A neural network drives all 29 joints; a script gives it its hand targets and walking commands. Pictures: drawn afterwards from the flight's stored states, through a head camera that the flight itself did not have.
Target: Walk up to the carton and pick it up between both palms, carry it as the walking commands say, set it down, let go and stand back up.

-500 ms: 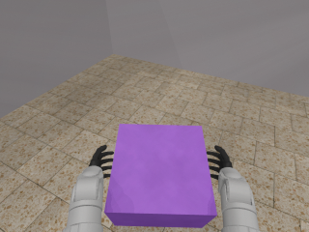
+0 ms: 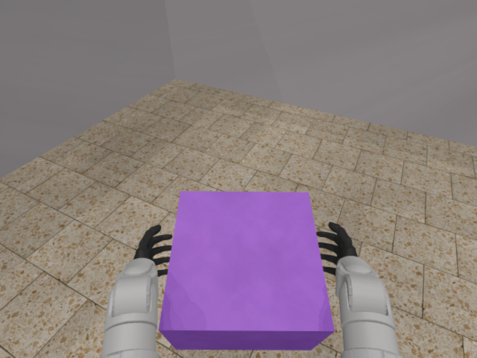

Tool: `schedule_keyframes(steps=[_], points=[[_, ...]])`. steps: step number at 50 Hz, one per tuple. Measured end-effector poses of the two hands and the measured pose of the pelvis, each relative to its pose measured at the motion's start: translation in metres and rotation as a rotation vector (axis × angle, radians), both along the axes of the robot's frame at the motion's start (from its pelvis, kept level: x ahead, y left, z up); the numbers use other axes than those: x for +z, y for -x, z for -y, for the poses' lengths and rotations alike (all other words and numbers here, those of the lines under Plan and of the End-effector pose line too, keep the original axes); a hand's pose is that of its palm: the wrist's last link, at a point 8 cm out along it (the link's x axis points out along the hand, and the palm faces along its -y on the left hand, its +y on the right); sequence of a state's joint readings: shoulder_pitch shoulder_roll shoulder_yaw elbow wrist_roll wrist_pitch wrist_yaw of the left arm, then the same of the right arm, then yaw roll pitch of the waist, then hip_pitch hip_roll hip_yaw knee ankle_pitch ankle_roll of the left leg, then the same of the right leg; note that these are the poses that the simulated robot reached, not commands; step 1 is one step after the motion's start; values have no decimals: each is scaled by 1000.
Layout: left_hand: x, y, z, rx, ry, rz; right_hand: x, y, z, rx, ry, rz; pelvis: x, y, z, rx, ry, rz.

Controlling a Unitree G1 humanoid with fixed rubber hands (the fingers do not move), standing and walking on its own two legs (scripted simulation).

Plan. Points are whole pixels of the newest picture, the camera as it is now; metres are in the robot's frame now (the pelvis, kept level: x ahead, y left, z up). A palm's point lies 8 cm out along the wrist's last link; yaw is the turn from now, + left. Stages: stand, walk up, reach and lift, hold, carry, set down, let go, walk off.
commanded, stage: reach and lift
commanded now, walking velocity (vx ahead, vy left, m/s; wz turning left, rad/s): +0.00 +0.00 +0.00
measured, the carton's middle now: (244, 268) +0.32 +0.00 -0.03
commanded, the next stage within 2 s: hold in 0.40 s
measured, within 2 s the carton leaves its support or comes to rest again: neither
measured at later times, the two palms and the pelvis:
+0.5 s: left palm (145, 270) +0.27 +0.17 +0.04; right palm (347, 266) +0.27 -0.18 +0.04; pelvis +0.00 +0.00 +0.00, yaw +0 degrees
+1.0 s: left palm (145, 272) +0.27 +0.17 +0.04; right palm (348, 267) +0.27 -0.18 +0.04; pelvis +0.00 +0.00 +0.00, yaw +0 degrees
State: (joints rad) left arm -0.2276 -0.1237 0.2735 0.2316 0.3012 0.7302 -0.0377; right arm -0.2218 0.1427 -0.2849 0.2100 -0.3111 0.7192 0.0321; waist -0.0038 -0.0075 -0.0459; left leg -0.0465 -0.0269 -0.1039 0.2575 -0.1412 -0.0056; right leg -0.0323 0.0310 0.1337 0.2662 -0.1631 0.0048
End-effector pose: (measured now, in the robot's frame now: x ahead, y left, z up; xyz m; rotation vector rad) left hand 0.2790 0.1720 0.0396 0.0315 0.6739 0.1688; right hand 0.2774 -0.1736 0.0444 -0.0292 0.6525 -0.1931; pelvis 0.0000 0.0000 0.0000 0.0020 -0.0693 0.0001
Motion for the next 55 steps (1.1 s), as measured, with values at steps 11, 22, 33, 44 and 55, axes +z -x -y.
schedule_keyframes(steps=[11,22,33,44,55], points=[[1,1,2,2,2,3,1,2,2,-2,-2,3,0,-1,1,-3,0,1],[0,5,2,7,3,2,1,4,2,0,-4,2,0,1,1,-2,0,7],[-1,7,2,9,3,3,0,5,2,1,-6,2,0,2,1,0,0,12],[-1,8,2,10,3,4,0,5,2,-1,-8,4,0,2,0,2,1,15],[-2,9,2,11,3,5,0,6,2,-1,-9,5,0,2,0,4,1,17]])
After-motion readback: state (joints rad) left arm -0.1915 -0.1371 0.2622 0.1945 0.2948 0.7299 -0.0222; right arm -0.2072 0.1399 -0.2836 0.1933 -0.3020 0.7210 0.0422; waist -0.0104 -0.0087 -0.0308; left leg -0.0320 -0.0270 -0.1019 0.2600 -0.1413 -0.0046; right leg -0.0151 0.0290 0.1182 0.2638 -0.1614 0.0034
